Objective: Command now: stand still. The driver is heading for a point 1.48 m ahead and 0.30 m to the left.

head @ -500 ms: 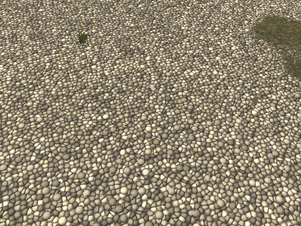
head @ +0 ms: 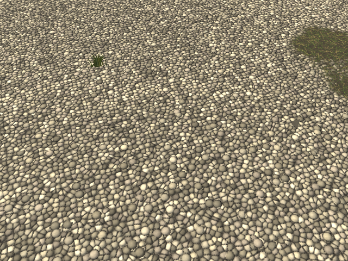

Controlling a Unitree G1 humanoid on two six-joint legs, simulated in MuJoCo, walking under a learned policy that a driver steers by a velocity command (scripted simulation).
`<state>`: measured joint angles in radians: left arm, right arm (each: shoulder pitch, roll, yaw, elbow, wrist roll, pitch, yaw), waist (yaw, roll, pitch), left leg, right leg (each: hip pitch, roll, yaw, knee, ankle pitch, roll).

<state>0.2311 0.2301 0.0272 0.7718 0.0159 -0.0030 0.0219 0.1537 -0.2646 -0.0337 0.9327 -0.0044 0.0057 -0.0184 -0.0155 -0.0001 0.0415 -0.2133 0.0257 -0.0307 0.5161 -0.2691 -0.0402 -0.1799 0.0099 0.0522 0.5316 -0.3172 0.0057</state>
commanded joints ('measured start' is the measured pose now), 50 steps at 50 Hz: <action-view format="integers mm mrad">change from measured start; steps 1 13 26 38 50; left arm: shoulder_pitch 3 28 57 100 -13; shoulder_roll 124 109 102 134 95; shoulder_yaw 31 24 13 21 24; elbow -41 46 141 202 115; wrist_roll -2 -7 -12 -29 -62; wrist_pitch -15 -17 -17 -9 -111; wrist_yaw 4 7 12 22 -14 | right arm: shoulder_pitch -13 16 47 77 309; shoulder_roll -107 -103 -83 -60 -85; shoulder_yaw -22 -21 -15 -10 -16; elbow -18 80 138 152 154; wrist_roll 2 4 5 16 13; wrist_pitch -9 -4 1 -6 -134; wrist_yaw -7 -21 -29 -33 35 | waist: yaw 1 -1 -1 18 -34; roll -12 -10 -4 -62 96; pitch -23 -19 -2 77 93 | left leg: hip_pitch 34 39 36 -102 313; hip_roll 14 12 4 -63 295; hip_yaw -12 -10 -2 64 -474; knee -60 -69 -80 17 -355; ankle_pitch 151 162 159 -327 -176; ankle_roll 14 13 16 52 265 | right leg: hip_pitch -49 -40 -49 -126 -691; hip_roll -50 -33 -22 -50 -75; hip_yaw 51 25 9 82 36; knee -116 -120 -133 -206 647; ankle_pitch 170 194 177 -443 -48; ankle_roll -21 -19 -16 -88 -85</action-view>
